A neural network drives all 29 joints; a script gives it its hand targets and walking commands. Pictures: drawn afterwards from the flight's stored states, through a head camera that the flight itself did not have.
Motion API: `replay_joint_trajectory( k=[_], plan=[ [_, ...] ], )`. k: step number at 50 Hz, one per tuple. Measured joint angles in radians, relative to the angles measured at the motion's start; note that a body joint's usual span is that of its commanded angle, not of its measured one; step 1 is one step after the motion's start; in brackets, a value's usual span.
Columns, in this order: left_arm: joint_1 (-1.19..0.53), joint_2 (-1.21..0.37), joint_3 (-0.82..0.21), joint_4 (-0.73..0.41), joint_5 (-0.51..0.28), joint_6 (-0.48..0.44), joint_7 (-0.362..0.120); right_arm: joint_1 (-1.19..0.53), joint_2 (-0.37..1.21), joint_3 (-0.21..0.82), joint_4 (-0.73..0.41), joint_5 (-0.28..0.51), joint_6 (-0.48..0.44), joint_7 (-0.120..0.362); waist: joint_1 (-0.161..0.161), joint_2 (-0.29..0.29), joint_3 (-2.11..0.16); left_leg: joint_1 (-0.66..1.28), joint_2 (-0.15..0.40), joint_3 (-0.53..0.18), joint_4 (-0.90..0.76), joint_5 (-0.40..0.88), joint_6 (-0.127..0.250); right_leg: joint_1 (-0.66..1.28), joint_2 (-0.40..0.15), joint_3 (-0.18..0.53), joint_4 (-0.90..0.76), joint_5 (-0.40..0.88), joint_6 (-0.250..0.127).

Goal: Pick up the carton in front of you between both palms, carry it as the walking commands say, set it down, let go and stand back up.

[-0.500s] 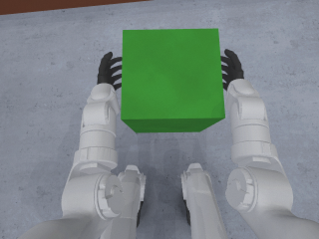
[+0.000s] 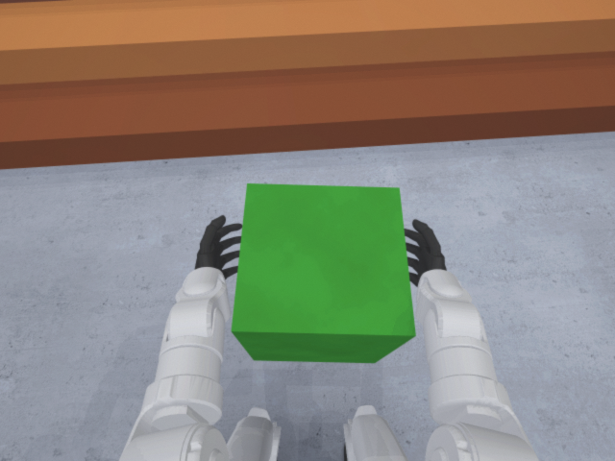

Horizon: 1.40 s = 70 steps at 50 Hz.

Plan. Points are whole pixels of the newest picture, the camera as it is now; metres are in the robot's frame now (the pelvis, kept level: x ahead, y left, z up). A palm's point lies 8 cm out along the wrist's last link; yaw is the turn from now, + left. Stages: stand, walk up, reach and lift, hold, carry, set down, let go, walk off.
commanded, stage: reach and lift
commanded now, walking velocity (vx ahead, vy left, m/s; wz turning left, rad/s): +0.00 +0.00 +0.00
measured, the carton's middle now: (318, 283) +0.39 -0.01 -0.10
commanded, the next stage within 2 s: hold in 1.48 s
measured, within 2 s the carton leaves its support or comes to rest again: neither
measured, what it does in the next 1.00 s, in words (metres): rises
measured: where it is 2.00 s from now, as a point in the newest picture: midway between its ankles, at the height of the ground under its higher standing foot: outside the picture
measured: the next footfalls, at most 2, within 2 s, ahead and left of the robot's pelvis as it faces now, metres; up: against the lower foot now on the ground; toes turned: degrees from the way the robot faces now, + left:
none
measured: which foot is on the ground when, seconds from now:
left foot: down 0.00-1.00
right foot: down 0.00-1.00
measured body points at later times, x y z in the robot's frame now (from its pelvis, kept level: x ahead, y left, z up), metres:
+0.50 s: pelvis +0.03 +0.00 +0.09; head +0.01 +0.00 +0.54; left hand +0.34 +0.15 +0.11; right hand +0.34 -0.15 +0.10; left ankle +0.04 +0.13 -0.64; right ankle +0.06 -0.13 -0.64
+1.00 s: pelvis +0.03 +0.00 +0.10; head +0.01 +0.00 +0.55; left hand +0.34 +0.15 +0.12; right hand +0.34 -0.16 +0.12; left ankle +0.04 +0.13 -0.64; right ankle +0.06 -0.13 -0.64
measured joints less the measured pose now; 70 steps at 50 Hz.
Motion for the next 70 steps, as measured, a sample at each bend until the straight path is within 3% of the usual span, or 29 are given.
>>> replay_joint_trajectory(
  k=[12, 27, 33, 44, 70],
  plan=[
    [0.159, -0.018, -0.046, -0.053, 0.021, 0.052, -0.018, 0.161, 0.036, 0.045, -0.063, -0.014, 0.055, -0.001, 0.004, -0.009, 0.056, 0.433, 0.015, 0.006, -0.308, 0.080, 0.013, 0.429, -0.011, 0.015, -0.301, 0.078, -0.003],
    [0.272, -0.003, -0.130, -0.161, 0.053, 0.206, -0.055, 0.299, 0.074, 0.104, -0.204, -0.036, 0.202, -0.005, 0.001, -0.013, 0.140, 0.895, 0.034, -0.010, -0.623, 0.187, 0.016, 0.898, -0.020, 0.006, -0.626, 0.186, -0.011],
    [0.229, -0.015, -0.088, -0.129, 0.091, 0.229, -0.068, 0.255, 0.085, 0.060, -0.172, -0.074, 0.226, 0.011, 0.003, -0.013, 0.191, 0.939, 0.033, -0.008, -0.630, 0.194, 0.016, 0.940, -0.020, 0.007, -0.629, 0.192, -0.011],
    [0.209, -0.021, -0.080, -0.163, 0.092, 0.238, -0.077, 0.246, 0.088, 0.060, -0.215, -0.071, 0.235, 0.013, 0.006, -0.009, 0.219, 0.957, 0.039, -0.010, -0.649, 0.204, 0.013, 0.958, -0.017, 0.007, -0.650, 0.204, -0.013],
    [0.295, 0.002, -0.175, -0.274, 0.068, 0.313, -0.070, 0.324, 0.068, 0.155, -0.315, -0.047, 0.306, 0.004, 0.003, -0.016, 0.221, 1.053, 0.040, -0.009, -0.742, 0.223, 0.017, 1.054, -0.023, 0.009, -0.741, 0.221, -0.012]
  ],
)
